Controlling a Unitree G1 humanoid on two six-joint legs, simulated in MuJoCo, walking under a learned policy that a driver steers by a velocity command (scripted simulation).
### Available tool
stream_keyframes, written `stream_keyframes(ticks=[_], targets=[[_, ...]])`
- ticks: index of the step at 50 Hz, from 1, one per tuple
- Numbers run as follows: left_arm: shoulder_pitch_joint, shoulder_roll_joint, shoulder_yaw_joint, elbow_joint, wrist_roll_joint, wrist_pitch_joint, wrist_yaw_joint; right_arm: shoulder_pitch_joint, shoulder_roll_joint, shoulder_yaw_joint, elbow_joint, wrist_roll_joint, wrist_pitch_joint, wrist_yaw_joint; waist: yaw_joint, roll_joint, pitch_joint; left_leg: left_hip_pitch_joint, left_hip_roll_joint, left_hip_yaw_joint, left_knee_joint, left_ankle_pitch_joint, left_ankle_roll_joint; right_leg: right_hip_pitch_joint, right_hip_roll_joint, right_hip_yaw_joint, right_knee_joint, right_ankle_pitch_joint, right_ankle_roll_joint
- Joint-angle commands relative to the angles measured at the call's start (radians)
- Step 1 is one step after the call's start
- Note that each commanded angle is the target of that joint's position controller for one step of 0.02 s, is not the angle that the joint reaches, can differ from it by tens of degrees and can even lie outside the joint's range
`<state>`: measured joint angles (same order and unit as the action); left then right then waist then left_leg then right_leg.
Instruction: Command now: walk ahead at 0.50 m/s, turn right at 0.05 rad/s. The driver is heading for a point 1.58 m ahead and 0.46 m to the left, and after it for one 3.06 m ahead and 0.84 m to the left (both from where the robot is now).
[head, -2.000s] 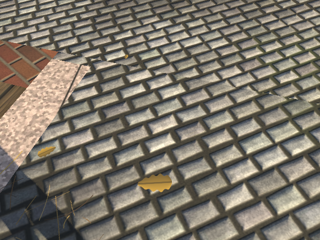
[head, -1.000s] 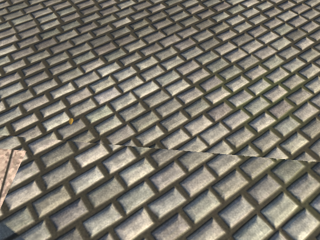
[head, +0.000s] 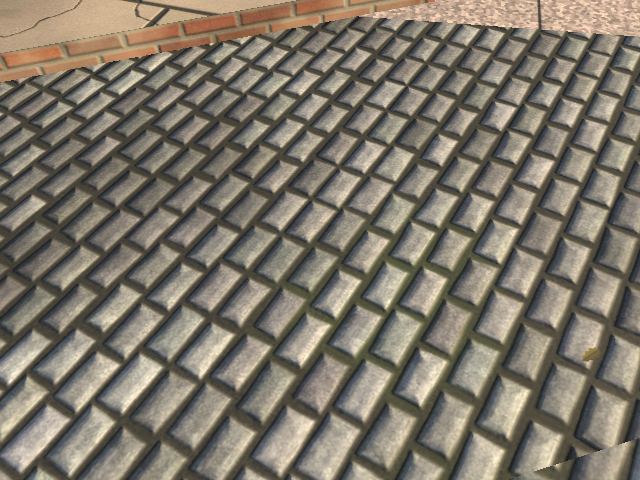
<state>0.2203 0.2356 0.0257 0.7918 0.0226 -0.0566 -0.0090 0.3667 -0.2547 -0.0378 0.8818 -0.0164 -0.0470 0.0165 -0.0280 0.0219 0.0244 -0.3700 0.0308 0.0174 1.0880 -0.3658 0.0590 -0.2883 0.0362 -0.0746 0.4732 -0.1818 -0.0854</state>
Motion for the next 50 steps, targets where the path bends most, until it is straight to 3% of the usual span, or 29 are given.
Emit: stream_keyframes(ticks=[1,7,9,11,12,16,18,19,20,21,22,23,24,26,29,30,31,33,35,39,41,43,44,45,46,47,48,49,50], targets=[[0.096,0.098,0.028,-0.003,-0.007,-0.025,0.006,0.044,-0.065,-0.018,-0.044,-0.015,0.01,0.01,0.008,-0.11,-0.016,-0.177,0.062,-0.038,0.004,0.069,-0.015,0.156,-0.262,0.293,-0.295,0.18,-0.123],[0.178,0.114,0.034,0.065,-0.023,-0.034,0.008,-0.175,-0.048,-0.014,-0.108,-0.015,0.029,0.023,0.024,-0.061,0.055,-0.277,0.068,-0.012,-0.233,0.286,-0.052,0.175,-0.21,0.157,-0.348,0.31,-0.114],[0.198,0.128,0.038,0.084,-0.014,-0.038,0.008,-0.22,-0.025,-0.001,-0.115,-0.011,0.028,0.028,0.041,-0.089,0.045,-0.218,0.037,0.007,-0.3,0.364,-0.043,0.174,-0.2,0.092,-0.346,0.359,-0.096],[0.201,0.129,0.036,0.094,-0.009,-0.041,0.007,-0.263,-0.037,0.0,-0.126,-0.004,0.029,0.029,0.049,-0.096,0.06,-0.146,0.006,0.029,-0.378,0.388,-0.026,0.152,-0.195,0.04,-0.353,0.377,-0.079],[0.211,0.139,0.039,0.098,0.005,-0.05,0.012,-0.214,-0.064,-0.013,-0.104,-0.011,0.03,0.026,0.036,-0.107,0.023,-0.127,0.009,0.018,-0.25,0.497,0.0,0.192,-0.243,0.038,-0.317,0.442,-0.086],[0.194,0.134,0.034,0.102,0.01,-0.041,0.031,-0.226,-0.087,-0.022,-0.111,-0.032,0.023,0.025,0.032,-0.068,0.046,-0.185,-0.013,0.035,-0.28,0.28,0.066,0.342,-0.275,-0.019,-0.162,0.692,-0.075],[0.153,0.157,0.038,0.091,0.012,-0.026,0.036,-0.12,-0.095,-0.032,-0.079,-0.028,0.026,0.022,-0.016,-0.089,-0.003,0.021,-0.081,0.103,-0.33,0.14,0.108,0.293,-0.262,-0.075,0.033,0.963,-0.054],[0.135,0.174,0.041,0.086,0.01,-0.017,0.038,0.003,-0.105,-0.042,-0.04,-0.026,0.021,0.021,-0.066,-0.095,-0.048,0.168,-0.11,0.101,-0.392,0.116,0.131,0.236,-0.254,-0.081,0.221,0.965,-0.047],[0.106,0.178,0.044,0.073,0.001,-0.016,0.036,0.174,-0.149,-0.064,0.01,-0.035,0.012,0.017,-0.153,-0.033,-0.101,0.38,-0.08,0.027,-0.514,0.191,0.176,0.086,-0.208,-0.094,0.527,0.77,-0.02],[0.197,0.092,0.035,0.051,0.004,-0.023,0.027,0.117,-0.247,-0.092,-0.02,-0.007,0.02,0.007,-0.053,0.288,-0.155,0.586,0.191,-0.425,-0.611,0.315,0.275,-0.25,-0.01,-0.118,0.935,-0.216,0.039],[0.15,0.119,0.031,0.005,0.003,-0.043,0.016,0.13,-0.253,-0.084,-0.034,0.018,0.011,0.012,-0.069,0.21,-0.18,0.644,0.288,-0.725,-0.752,0.426,0.421,-0.481,0.036,0.066,1.05,-0.347,0.055],[0.055,0.154,0.04,-0.015,0.001,-0.055,0.013,0.098,-0.222,-0.082,-0.035,0.025,0.011,0.002,-0.064,0.072,-0.078,0.569,0.291,-0.658,-0.772,0.391,0.405,-0.546,-0.045,0.14,0.978,-0.277,0.059],[0.034,0.172,0.049,-0.011,-0.01,-0.056,0.009,0.024,-0.175,-0.07,-0.047,0.019,0.016,-0.001,-0.02,-0.033,0.017,0.397,0.263,-0.552,-0.785,0.405,0.357,-0.477,-0.086,0.142,0.858,-0.201,0.063],[0.004,0.14,0.045,-0.015,0.013,-0.02,0.012,-0.008,-0.161,-0.064,-0.046,0.008,0.007,-0.007,0.03,-0.062,0.061,0.219,0.203,-0.455,-0.79,0.445,0.313,-0.346,-0.126,0.139,0.702,-0.231,0.087],[-0.067,0.076,0.027,-0.047,0.028,0.027,-0.009,-0.013,-0.19,-0.07,-0.034,0.007,-0.004,-0.014,0.037,-0.001,0.066,0.108,0.107,-0.314,-0.859,0.47,0.268,-0.227,-0.104,0.067,0.483,-0.153,0.107],[-0.057,0.074,0.025,-0.034,0.025,0.025,-0.016,0.001,-0.188,-0.072,-0.033,-0.006,-0.012,-0.012,0.025,0.011,0.035,0.138,0.105,-0.29,-0.837,0.526,0.263,-0.228,-0.109,0.057,0.51,0.029,0.093],[-0.101,0.105,0.034,-0.043,0.025,0.02,-0.018,0.023,-0.182,-0.069,-0.03,0.003,-0.016,-0.012,0.012,-0.026,0.018,0.168,0.095,-0.287,-0.831,0.515,0.24,-0.243,-0.111,0.063,0.461,0.1,0.088],[-0.243,0.132,0.047,-0.09,0.019,0.002,-0.014,0.107,-0.182,-0.069,0.0,0.01,-0.033,-0.023,-0.049,-0.002,0.038,0.329,0.085,-0.346,-0.819,0.382,0.23,-0.43,-0.117,0.113,0.339,0.219,0.09],[-0.279,0.102,0.036,-0.108,0.024,-0.001,-0.023,0.07,-0.158,-0.064,-0.005,0.005,-0.03,-0.024,-0.056,0.021,0.036,0.243,0.024,-0.312,-0.788,0.242,0.191,-0.316,-0.086,0.097,0.174,0.378,0.096],[-0.291,0.087,0.027,-0.124,0.013,-0.003,-0.041,0.055,-0.15,-0.06,-0.03,-0.014,-0.028,-0.024,-0.073,0.033,0.04,0.109,0.005,-0.343,-0.652,0.087,0.141,-0.105,-0.06,0.116,0.035,0.514,0.08],[-0.285,0.099,0.029,-0.117,0.004,-0.01,-0.028,0.073,-0.147,-0.059,-0.025,-0.026,-0.022,-0.043,-0.078,0.032,0.056,0.173,0.004,-0.378,-0.536,0.059,0.125,-0.096,-0.073,0.148,-0.05,0.508,0.085],[-0.194,0.101,0.031,-0.09,0.009,-0.031,-0.011,0.091,-0.151,-0.059,-0.02,-0.026,-0.009,-0.061,-0.046,0.014,0.05,0.261,-0.032,-0.393,-0.351,0.096,0.119,-0.039,-0.102,0.178,-0.221,0.556,0.086],[-0.075,0.109,0.038,-0.041,0.013,-0.04,-0.001,0.089,-0.153,-0.058,-0.013,-0.017,0.003,-0.063,0.006,-0.04,0.02,0.253,-0.07,-0.35,-0.172,0.128,0.112,0.08,-0.102,0.146,-0.304,0.634,0.088],[0.081,0.152,0.058,0.011,0.022,-0.044,0.007,0.089,-0.152,-0.058,-0.011,0.003,0.013,-0.055,0.064,-0.096,-0.049,0.132,-0.106,-0.279,0.057,0.118,0.102,0.314,-0.117,0.115,-0.242,0.627,0.09],[0.212,0.181,0.069,0.044,0.031,-0.047,0.003,0.095,-0.108,-0.052,-0.021,0.019,0.016,-0.048,0.106,-0.159,-0.11,-0.119,-0.17,-0.218,0.363,-0.297,0.085,0.555,-0.22,0.203,-0.104,0.783,0.063],[0.293,0.191,0.062,0.041,0.038,-0.053,-0.013,0.252,-0.051,-0.043,-0.022,0.061,0.025,-0.063,0.037,-0.22,-0.266,-0.383,-0.147,-0.175,0.619,-0.481,0.067,0.866,-0.41,0.306,0.236,1.126,0.05],[0.311,0.166,0.065,0.024,0.013,-0.04,-0.025,0.265,-0.082,-0.033,-0.013,0.039,0.026,-0.078,0.061,-0.19,-0.344,-0.501,-0.08,-0.151,0.697,-0.397,0.073,0.882,-0.468,0.388,0.243,0.958,0.017],[0.244,0.255,0.099,0.02,0.002,-0.035,-0.01,0.209,-0.096,-0.027,-0.046,0.007,0.028,-0.071,0.062,-0.318,-0.342,-0.595,-0.067,-0.08,0.801,-0.241,0.051,0.722,-0.564,0.636,-0.004,0.152,-0.151],[0.142,0.135,0.069,-0.019,0.014,-0.029,0.004,0.04,-0.148,-0.039,-0.057,-0.033,0.036,-0.055,0.071,-0.097,-0.171,-0.614,-0.011,-0.062,0.73,-0.117,0.04,0.482,-0.496,0.62,-0.165,-0.248,-0.157]])
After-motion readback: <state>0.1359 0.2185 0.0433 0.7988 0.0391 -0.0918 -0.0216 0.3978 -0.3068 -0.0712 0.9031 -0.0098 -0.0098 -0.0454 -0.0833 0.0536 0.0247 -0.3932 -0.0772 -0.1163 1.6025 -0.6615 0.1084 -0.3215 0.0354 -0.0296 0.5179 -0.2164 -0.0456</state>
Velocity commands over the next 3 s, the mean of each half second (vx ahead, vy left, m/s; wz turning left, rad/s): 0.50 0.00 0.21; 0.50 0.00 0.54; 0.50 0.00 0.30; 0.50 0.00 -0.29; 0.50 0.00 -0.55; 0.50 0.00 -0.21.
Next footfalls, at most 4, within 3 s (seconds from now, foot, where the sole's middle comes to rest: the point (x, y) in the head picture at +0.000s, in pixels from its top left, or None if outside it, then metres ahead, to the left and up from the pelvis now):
0.38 left None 0.28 0.11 -0.77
0.90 right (345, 430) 0.65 -0.01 -0.89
1.36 left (226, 387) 0.77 0.28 -0.89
1.90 right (231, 280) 1.11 0.29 -0.89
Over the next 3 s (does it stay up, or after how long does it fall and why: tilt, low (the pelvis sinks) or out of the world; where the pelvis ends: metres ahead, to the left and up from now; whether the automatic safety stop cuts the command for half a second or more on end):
stays up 1.49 0.40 -0.13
